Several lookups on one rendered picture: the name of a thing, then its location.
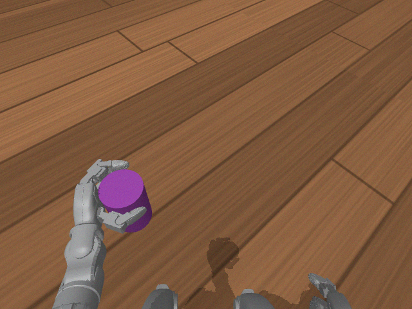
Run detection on can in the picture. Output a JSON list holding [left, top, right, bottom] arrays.
[[98, 169, 152, 232]]

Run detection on left robot hand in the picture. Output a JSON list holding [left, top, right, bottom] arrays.
[[73, 159, 147, 234]]

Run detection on right robot hand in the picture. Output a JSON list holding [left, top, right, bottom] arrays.
[[308, 273, 352, 309]]

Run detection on left robot arm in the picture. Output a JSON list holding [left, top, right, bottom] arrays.
[[52, 223, 106, 309]]

